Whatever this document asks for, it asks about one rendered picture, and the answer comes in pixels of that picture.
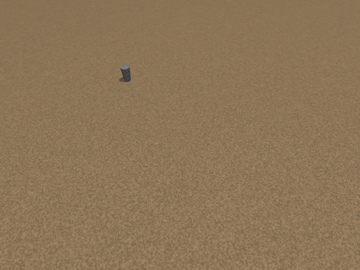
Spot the cup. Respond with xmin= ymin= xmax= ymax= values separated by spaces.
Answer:
xmin=120 ymin=65 xmax=131 ymax=82

